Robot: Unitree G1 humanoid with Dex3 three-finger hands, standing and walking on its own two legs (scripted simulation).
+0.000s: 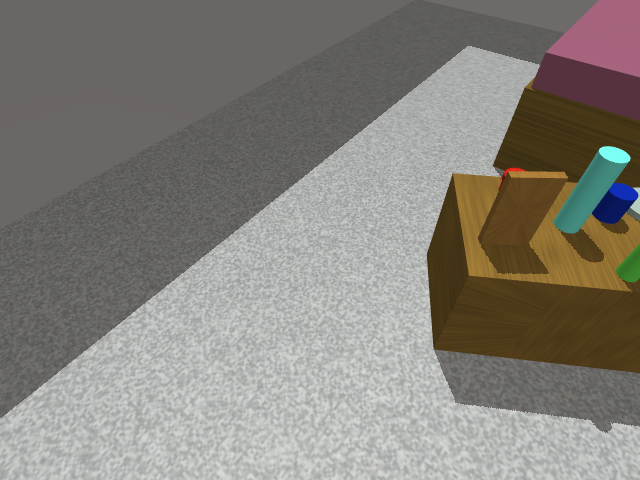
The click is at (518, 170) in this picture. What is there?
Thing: tapered cup
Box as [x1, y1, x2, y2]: [499, 168, 524, 189]
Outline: 524,170 519,168 508,168 505,170 502,176 502,181 499,189 508,170
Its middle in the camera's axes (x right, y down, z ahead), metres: +0.56 -0.15 +1.15
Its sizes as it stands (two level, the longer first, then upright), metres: 0.077 0.077 0.119
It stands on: a support 0.43 m high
